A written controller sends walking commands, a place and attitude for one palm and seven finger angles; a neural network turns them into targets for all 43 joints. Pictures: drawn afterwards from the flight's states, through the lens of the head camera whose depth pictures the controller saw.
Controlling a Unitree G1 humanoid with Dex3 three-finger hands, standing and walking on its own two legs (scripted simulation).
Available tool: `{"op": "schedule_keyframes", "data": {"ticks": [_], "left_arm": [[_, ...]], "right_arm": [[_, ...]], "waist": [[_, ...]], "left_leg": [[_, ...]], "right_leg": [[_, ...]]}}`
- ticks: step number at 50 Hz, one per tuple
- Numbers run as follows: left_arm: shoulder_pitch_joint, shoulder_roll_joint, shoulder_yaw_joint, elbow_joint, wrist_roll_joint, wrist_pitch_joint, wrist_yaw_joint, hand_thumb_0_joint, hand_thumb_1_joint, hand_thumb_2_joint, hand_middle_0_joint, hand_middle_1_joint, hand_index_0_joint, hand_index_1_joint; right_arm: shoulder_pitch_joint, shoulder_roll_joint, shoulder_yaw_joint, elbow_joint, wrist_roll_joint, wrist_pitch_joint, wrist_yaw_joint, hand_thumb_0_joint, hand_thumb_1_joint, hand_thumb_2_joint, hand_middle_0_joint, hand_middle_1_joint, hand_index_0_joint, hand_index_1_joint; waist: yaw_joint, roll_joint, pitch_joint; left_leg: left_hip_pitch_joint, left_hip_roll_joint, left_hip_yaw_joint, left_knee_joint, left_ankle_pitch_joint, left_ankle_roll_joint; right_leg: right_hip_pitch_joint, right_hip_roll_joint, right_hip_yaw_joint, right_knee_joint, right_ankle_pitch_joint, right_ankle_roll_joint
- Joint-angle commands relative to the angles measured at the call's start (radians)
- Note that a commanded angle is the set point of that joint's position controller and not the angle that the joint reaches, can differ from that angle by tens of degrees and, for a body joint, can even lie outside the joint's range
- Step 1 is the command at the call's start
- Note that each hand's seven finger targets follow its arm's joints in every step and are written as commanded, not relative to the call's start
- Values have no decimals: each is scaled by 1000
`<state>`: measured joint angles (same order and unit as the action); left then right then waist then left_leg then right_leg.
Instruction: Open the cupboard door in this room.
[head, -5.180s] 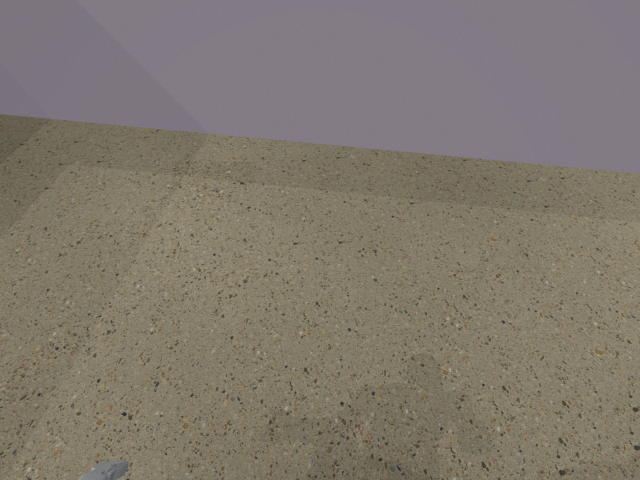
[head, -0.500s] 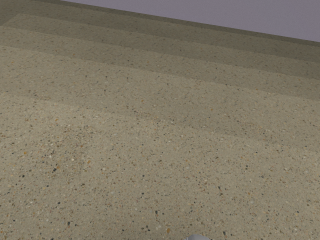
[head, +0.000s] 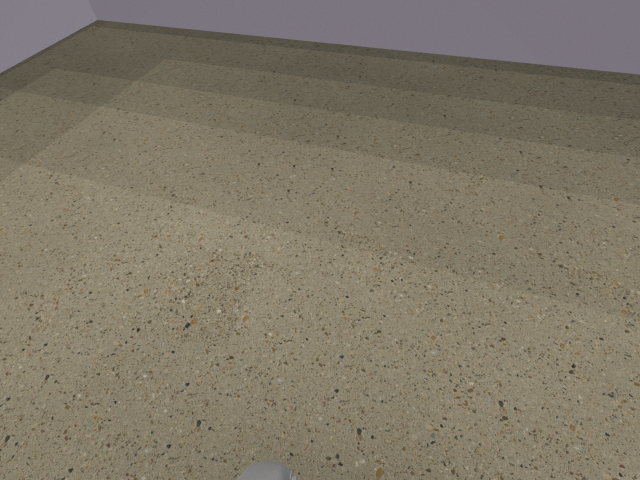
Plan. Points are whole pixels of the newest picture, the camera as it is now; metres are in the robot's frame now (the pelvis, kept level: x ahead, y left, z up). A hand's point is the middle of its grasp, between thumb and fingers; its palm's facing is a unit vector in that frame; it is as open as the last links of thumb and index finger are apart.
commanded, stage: turn or walk to find it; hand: left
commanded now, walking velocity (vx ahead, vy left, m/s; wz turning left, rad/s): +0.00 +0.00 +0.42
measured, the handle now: out of the picture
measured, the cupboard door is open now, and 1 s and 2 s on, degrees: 0 0 0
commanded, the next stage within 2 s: none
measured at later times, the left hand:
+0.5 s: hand out of the picture -0.04 +0.28 -0.17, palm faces +0.26 -0.93 -0.25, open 7.4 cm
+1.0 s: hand out of the picture -0.06 +0.21 -0.15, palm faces +0.42 -0.87 -0.25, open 7.4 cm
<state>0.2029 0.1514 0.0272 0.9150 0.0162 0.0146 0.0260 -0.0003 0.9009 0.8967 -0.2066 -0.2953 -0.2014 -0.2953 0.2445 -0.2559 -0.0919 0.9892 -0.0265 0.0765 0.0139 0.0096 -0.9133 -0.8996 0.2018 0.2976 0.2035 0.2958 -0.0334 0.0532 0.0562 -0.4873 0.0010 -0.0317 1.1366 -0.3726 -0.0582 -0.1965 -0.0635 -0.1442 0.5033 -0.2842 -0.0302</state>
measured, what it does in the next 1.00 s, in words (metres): steps on the spot, turning left: left foot, then right foot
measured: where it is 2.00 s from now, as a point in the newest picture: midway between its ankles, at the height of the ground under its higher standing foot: outside the picture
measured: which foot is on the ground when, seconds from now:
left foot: up 0.00-0.24, down 0.26-0.76, up 0.78-1.00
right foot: down 0.00-0.26, up 0.28-0.72, down 0.74-1.00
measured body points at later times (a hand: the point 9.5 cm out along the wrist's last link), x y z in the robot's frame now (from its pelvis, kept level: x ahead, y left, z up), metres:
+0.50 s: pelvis -0.04 +0.05 +0.00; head -0.02 +0.08 +0.45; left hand -0.05 +0.32 -0.15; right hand +0.11 -0.16 -0.13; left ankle -0.03 +0.14 -0.74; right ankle -0.02 -0.10 -0.67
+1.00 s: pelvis -0.06 +0.01 +0.00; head -0.03 -0.01 +0.45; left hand -0.09 +0.25 -0.13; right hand +0.07 -0.23 -0.16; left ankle -0.13 +0.14 -0.66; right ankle -0.02 -0.09 -0.74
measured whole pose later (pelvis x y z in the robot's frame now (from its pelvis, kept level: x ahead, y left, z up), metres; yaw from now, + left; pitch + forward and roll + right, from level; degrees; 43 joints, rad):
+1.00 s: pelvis -0.06 +0.01 +0.00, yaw +25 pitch -1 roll +1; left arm 0.21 0.15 0.03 0.93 0.02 0.02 0.03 0.00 0.90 0.90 -0.21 -0.30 -0.20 -0.30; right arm 0.26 -0.25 -0.09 1.00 -0.03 0.08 0.01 0.01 -0.91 -0.90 0.20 0.30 0.20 0.30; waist -0.03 0.04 0.06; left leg -0.47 0.03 -0.02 1.09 -0.38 -0.07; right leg -0.19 -0.08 -0.16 0.50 -0.29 -0.01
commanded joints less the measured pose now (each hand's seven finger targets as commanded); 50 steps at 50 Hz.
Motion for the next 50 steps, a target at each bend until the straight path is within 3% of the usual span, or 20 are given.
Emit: {"op": "schedule_keyframes", "data": {"ticks": [1,8,11,12,13,14,16,18,20,30,33,35,36,37,38,39,41,42,44,50], "left_arm": [[59,209,53,-40,9,-30,10,0,900,900,-200,-300,-200,-300],[93,268,73,-3,17,-16,8,0,900,900,-200,-300,-200,-300],[64,261,74,6,7,-6,3,0,900,900,-200,-300,-200,-300],[74,231,71,-6,-2,2,0,0,900,900,-200,-300,-200,-300],[71,163,57,-43,-6,8,-7,0,900,900,-200,-300,-200,-300],[7,167,44,-65,4,21,-1,0,900,900,-200,-300,-200,-300],[-37,182,54,-47,3,28,-5,0,900,900,-200,-300,-200,-300],[13,176,58,-12,6,25,-16,0,900,900,-200,-300,-200,-300],[43,177,57,1,5,25,-17,0,900,900,-200,-300,-200,-300],[-33,143,47,-58,-2,17,-6,0,900,900,-200,-300,-200,-300],[11,141,45,-56,-8,10,-3,0,900,900,-200,-300,-200,-300],[69,150,47,-44,-10,0,1,0,900,900,-200,-300,-200,-300],[99,187,54,-39,-5,-9,6,0,900,900,-200,-300,-200,-300],[113,265,70,-42,9,-18,13,0,900,900,-200,-300,-200,-300],[85,310,73,-65,11,-14,12,0,900,900,-200,-300,-200,-300],[43,279,78,-76,3,-20,16,0,900,900,-200,-300,-200,-300],[-47,218,58,-89,1,-17,14,0,900,900,-200,-300,-200,-300],[-71,199,50,-93,2,-23,11,0,900,900,-200,-300,-200,-300],[-44,192,48,-83,4,-29,11,0,900,900,-200,-300,-200,-300],[65,235,61,-32,13,-23,9,0,900,900,-200,-300,-200,-300]], "right_arm": [[-66,-46,-1,-74,7,-19,3,0,-900,-900,200,300,200,300],[-117,-28,20,-89,19,-35,-1,0,-900,-900,200,300,200,300],[-43,-50,18,-73,17,-48,-3,0,-900,-900,200,300,200,300],[-6,-108,6,-71,12,-59,-3,0,-900,-900,200,300,200,300],[27,-211,-16,-75,5,-64,-6,0,-900,-900,200,300,200,300],[61,-237,-21,-60,5,-58,-14,0,-900,-900,200,300,200,300],[-19,-182,-7,-74,5,-58,-30,0,-900,-900,200,300,200,300],[-90,-145,11,-99,5,-64,-31,0,-900,-900,200,300,200,300],[-88,-140,12,-101,11,-71,-31,0,-900,-900,200,300,200,300],[-15,-147,-10,-98,1,-58,-26,0,-900,-900,200,300,200,300],[-32,-146,-15,-103,-1,-54,-23,0,-900,-900,200,300,200,300],[-44,-137,-15,-110,6,-52,-20,0,-900,-900,200,300,200,300],[-45,-106,-13,-113,14,-52,-15,0,-900,-900,200,300,200,300],[-29,-42,-3,-131,21,-53,-9,0,-900,-900,200,300,200,300],[-55,-48,-7,-153,11,-50,-9,0,-900,-900,200,300,200,300],[-54,-80,-16,-136,-1,-33,-10,0,-900,-900,200,300,200,300],[-27,-71,-20,-94,2,-20,0,0,-900,-900,200,300,200,300],[3,-56,-15,-75,1,-19,5,0,-900,-900,200,300,200,300],[19,-52,-12,-65,2,-18,5,0,-900,-900,200,300,200,300],[-81,-38,4,-81,7,-21,2,0,-900,-900,200,300,200,300]], "waist": [[54,-218,-26],[79,-263,-66],[29,-203,-94],[6,-59,-122],[-8,235,-107],[-40,211,-110],[-11,173,-44],[29,87,-21],[34,82,-50],[-6,84,-81],[18,99,-113],[50,78,-132],[66,-4,-139],[69,-242,-131],[78,-313,-89],[64,-328,-64],[9,-171,12],[-6,-172,19],[6,-211,-1],[64,-228,-20]], "left_leg": [[-51,28,22,-57,-34,-19],[105,23,106,-378,-89,3],[297,23,124,-664,121,23],[427,110,17,-764,242,57],[501,359,-300,-807,536,169],[408,416,-333,-838,502,250],[313,329,-275,-852,345,231],[272,249,-190,-863,306,199],[309,222,-162,-866,340,195],[332,229,-297,-825,375,240],[296,203,-320,-790,419,228],[221,157,-302,-733,383,185],[116,108,-258,-663,288,135],[-86,-20,-115,-481,48,62],[-109,-71,-30,-264,-175,33],[-95,-29,-78,-119,-169,37],[-84,0,-58,38,-56,29],[-83,8,-36,62,-2,17],[-77,17,-10,68,23,-3],[-27,34,51,-161,-70,-19]], "right_leg": [[93,-261,147,-175,394,-92],[104,-301,111,-97,490,-110],[17,-266,37,25,383,-28],[-111,-215,-10,162,221,27],[-350,-83,-48,366,-253,102],[-335,-62,44,513,-364,97],[-368,-69,123,617,-242,91],[-332,-60,120,629,-127,97],[-324,-51,118,609,-87,107],[-236,2,121,336,-169,103],[-128,31,113,174,-131,91],[16,33,102,-35,6,84],[147,-23,153,-161,73,70],[254,-254,385,-240,31,-10],[127,-418,482,-267,92,-109],[24,-394,464,-280,75,-127],[-64,-294,317,-256,84,-94],[-45,-250,226,-229,156,-76],[-6,-238,171,-212,221,-74],[90,-277,141,-164,365,-104]]}}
